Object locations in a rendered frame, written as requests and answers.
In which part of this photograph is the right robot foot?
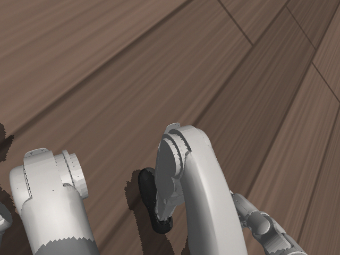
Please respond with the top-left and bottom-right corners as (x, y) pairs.
(138, 167), (173, 234)

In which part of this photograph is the left robot arm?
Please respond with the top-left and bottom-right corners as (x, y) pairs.
(0, 202), (13, 247)

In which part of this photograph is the right robot hand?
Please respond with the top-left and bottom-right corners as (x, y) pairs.
(230, 190), (259, 230)

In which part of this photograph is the right robot arm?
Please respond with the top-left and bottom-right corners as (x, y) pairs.
(246, 211), (307, 255)

